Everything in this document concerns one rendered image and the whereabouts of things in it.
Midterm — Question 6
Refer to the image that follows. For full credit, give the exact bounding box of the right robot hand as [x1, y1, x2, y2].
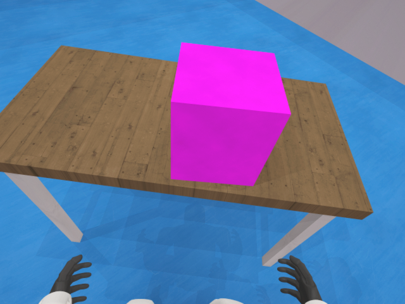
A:
[277, 255, 322, 304]

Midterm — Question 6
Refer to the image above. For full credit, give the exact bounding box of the table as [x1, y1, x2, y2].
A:
[0, 45, 373, 267]

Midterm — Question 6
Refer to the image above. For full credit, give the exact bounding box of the carton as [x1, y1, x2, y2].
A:
[171, 42, 291, 186]

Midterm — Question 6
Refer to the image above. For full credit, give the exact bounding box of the left robot hand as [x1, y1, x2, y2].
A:
[49, 255, 92, 304]

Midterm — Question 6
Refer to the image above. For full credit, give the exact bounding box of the left robot forearm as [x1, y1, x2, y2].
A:
[39, 291, 72, 304]

